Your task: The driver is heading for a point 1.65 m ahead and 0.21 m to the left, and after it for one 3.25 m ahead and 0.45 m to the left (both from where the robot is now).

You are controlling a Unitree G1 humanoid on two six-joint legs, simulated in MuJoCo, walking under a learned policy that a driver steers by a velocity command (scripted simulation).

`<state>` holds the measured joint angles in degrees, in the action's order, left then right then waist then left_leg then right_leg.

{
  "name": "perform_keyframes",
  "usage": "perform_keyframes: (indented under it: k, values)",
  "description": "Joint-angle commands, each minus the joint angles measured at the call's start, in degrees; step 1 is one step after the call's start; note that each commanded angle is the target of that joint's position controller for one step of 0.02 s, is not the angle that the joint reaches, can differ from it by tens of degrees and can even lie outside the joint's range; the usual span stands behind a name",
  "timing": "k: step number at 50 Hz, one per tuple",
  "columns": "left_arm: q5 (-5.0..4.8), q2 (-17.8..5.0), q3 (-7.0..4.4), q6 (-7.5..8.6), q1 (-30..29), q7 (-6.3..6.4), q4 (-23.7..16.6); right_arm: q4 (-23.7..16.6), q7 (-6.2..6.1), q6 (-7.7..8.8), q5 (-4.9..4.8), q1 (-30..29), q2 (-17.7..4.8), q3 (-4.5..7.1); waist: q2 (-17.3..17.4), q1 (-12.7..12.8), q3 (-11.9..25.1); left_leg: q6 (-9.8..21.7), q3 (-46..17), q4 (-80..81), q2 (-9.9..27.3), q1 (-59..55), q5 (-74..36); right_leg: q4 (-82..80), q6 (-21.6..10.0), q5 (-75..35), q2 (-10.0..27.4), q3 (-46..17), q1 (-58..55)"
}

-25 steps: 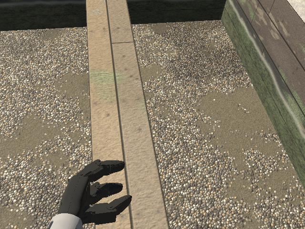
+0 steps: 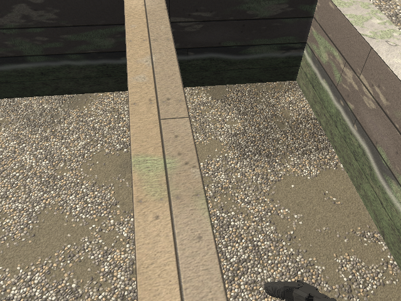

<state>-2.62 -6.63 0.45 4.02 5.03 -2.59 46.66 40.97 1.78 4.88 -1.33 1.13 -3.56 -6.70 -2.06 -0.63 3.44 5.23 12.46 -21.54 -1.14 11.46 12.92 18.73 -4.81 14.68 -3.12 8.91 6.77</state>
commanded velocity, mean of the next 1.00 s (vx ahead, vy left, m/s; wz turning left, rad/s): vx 0.01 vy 0.00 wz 0.00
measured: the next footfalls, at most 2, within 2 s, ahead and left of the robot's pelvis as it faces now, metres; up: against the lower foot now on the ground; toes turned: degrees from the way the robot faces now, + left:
left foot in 1.88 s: +0.29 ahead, +0.07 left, +0.00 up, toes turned +14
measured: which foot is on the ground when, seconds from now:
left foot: down 0.00-1.00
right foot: down 0.00-1.00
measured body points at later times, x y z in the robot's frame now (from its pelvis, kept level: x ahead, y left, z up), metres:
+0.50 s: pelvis +0.03 +0.01 +0.00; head +0.04 +0.02 +0.45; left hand +0.15 +0.22 -0.14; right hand +0.18 -0.19 -0.11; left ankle -0.01 +0.05 -0.74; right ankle -0.05 -0.06 -0.74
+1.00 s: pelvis +0.03 +0.00 +0.01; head +0.03 +0.00 +0.46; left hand +0.12 +0.21 -0.14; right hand +0.12 -0.22 -0.13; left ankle -0.01 +0.05 -0.74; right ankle -0.05 -0.06 -0.74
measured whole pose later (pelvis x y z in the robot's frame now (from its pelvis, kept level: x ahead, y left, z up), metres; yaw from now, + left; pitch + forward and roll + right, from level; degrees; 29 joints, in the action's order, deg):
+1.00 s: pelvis +0.03 +0.00 +0.01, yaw -1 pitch +2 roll +0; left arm -2.3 -9.7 0.3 5.5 11.0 -2.1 56.9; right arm 54.6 1.1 5.5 -2.3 11.4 -9.7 -2.4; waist -0.8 -0.4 2.8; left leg 4.7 11.9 -12.7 -2.6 5.2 10.6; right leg 10.5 -4.6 12.5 -3.3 6.9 0.9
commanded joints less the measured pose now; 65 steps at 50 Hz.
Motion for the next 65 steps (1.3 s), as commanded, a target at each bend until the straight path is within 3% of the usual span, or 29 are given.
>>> perform_keyframes:
  k: [1, 6, 7, 10, 17, 22, 23, 26, 34, 40, 65]
  values:
    - [-0.24, -2.0, -0.49, 0.33, -1.8, -0.09, -3.0, -3.4, 0.17, 0.44, -0.13, -2.4, -3.6, 1.43, 4.0, -0.2, 4.7, -1.7, -10.3, 3.1, 10.7, -8.8, -28.7, -2.2, -0.4, -11.4, 8.1, -7.7, 1.6]
    - [-0.27, -3.1, -0.80, -0.12, -1.5, 0.22, -1.6, -2.3, -0.08, -0.16, -0.17, -2.8, -4.5, 2.19, 4.3, 0.3, 5.4, -2.5, -9.5, 4.5, 10.6, -10.1, -30.4, -1.3, -0.4, -12.5, 8.4, -8.1, 0.4]
    - [-0.65, -4.1, -1.20, -0.15, -0.2, 0.12, -0.4, -2.0, -0.06, 0.32, -1.25, -1.1, -5.2, 2.55, 2.2, 0.0, 5.9, -2.8, -10.4, 6.6, 11.2, -10.1, -26.6, -0.9, -0.6, -8.9, 7.5, -7.5, 0.4]
    - [-0.31, -4.6, -1.72, -0.09, 0.6, -0.13, 1.4, -1.0, -0.06, 0.39, -0.75, -1.5, -6.1, 3.06, 3.6, 0.6, 3.0, -2.5, -10.6, 7.7, 10.7, -9.5, -22.1, -2.1, -0.6, -9.0, 8.1, -8.1, 1.5]
    - [0.33, -5.1, -2.12, -0.08, 1.6, -0.17, 4.3, 1.4, -0.34, 0.65, -0.76, 1.5, -7.1, 3.98, 2.7, 0.5, 3.4, -1.7, -8.8, 6.7, 9.7, -11.0, -27.4, -2.6, -0.3, -13.9, 9.0, -8.4, 0.0]
    - [0.48, -6.1, -2.16, 0.05, 2.5, -0.09, 5.7, 2.8, -0.44, 0.87, -0.89, 3.5, -7.5, 4.38, 1.9, 0.5, 3.5, -1.2, -8.5, 6.9, 9.7, -11.3, -28.1, -2.8, -0.2, -16.8, 9.8, -9.1, -1.0]
    - [0.96, -5.5, -1.80, -0.08, 2.3, 0.09, 5.2, 3.1, -0.54, 0.46, 0.12, 2.3, -6.8, 4.17, 3.7, 0.9, 2.5, -0.8, -8.0, 5.5, 9.6, -11.5, -31.9, -3.4, -0.1, -21.2, 11.0, -9.6, -1.4]
    - [0.35, -6.6, -1.62, -0.18, 2.8, 0.46, 5.0, 4.4, -0.69, 0.20, -0.91, 4.4, -8.1, 4.75, 2.4, 0.5, 4.2, -0.4, -8.1, 6.4, 9.8, -12.6, -32.5, -3.6, -0.4, -23.4, 10.8, -9.5, -3.5]
    - [0.38, -7.4, -1.36, 0.60, 3.6, 0.86, 5.7, 7.5, -0.78, 0.42, -0.92, 6.1, -9.1, 5.48, 1.5, 0.7, 1.3, 0.4, -9.4, 9.3, 10.2, -11.7, -25.2, -6.5, -0.9, -21.0, 11.4, -10.7, -3.2]
    - [0.39, -7.2, -1.25, 1.65, 4.2, 0.63, 6.5, 8.9, -0.67, 1.12, -0.73, 7.5, -9.8, 5.41, 1.7, 0.4, 0.8, 1.2, -10.1, 8.8, 9.9, -11.4, -22.0, -8.2, -0.5, -20.8, 11.3, -10.0, -2.1]
    - [-0.19, -8.9, -0.38, 3.25, 7.9, 0.75, 9.5, 14.1, -1.04, 1.67, -1.40, 13.7, -12.0, 4.80, 1.9, 0.2, -1.5, 1.3, -12.5, 9.7, 11.1, -8.5, -18.3, -10.1, 0.2, -22.9, 12.4, -11.4, -4.2]
Velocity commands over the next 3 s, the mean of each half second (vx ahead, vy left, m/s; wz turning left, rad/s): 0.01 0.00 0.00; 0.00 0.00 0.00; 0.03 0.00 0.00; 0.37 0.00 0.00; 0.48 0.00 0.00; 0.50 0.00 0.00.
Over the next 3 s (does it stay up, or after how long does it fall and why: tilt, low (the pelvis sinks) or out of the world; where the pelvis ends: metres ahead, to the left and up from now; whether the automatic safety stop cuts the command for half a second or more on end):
stays up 0.77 0.11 -0.05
